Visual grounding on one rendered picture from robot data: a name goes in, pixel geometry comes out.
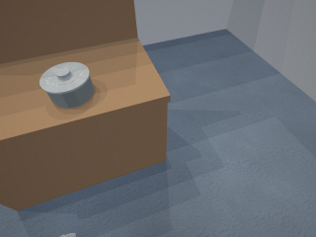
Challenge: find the knob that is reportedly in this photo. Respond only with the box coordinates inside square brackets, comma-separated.
[55, 67, 71, 79]

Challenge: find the table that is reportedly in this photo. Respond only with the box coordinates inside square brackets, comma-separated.
[0, 0, 171, 211]

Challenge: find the pot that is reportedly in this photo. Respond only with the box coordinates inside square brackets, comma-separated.
[47, 76, 95, 109]

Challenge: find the lid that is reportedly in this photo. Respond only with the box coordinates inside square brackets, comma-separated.
[39, 62, 90, 95]

